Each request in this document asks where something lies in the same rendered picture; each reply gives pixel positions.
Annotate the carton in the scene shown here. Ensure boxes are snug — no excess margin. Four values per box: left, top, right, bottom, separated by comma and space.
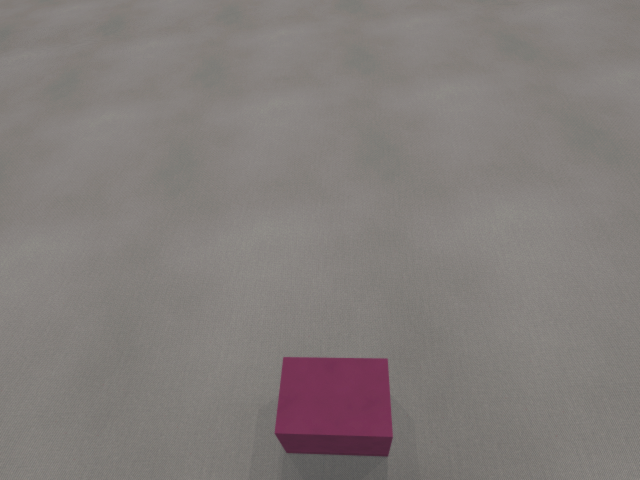
275, 357, 393, 457

